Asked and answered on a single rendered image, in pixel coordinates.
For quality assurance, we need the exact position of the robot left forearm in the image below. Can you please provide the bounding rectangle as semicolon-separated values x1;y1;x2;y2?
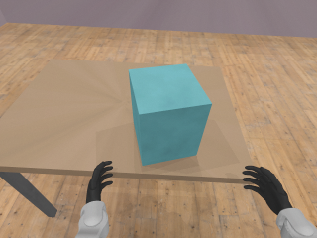
75;200;109;238

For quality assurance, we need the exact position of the robot right forearm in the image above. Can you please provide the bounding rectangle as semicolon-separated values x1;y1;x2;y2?
275;207;317;238

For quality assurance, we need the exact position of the right robot hand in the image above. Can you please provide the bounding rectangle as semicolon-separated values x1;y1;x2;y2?
242;165;292;215

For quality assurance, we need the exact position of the left robot hand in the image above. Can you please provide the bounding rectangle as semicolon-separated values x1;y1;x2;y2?
85;161;113;204

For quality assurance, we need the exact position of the table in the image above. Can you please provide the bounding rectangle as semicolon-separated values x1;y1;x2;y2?
0;59;257;217

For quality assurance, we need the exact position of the carton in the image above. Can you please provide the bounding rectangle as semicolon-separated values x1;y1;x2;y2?
129;63;212;166

